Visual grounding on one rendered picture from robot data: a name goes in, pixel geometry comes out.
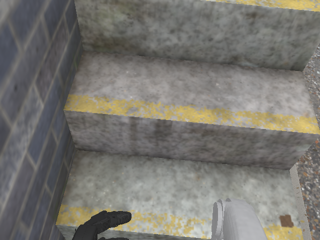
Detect right robot thigh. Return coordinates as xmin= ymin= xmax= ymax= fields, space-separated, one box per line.
xmin=211 ymin=198 xmax=268 ymax=240

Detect robot left hand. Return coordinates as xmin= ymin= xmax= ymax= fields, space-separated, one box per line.
xmin=72 ymin=210 xmax=132 ymax=240

